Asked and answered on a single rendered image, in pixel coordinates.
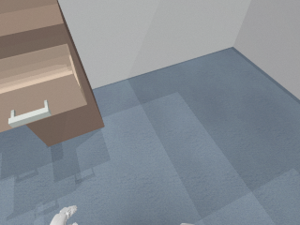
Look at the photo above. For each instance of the drawer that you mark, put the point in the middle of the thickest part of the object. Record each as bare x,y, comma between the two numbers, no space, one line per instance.
27,79

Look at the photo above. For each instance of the handle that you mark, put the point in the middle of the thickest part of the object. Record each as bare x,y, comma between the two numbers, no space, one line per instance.
15,121

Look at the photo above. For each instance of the left robot hand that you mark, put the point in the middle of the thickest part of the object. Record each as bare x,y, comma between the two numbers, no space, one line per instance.
64,215

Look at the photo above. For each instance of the cabinet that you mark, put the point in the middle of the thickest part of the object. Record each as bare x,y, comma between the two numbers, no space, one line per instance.
32,25

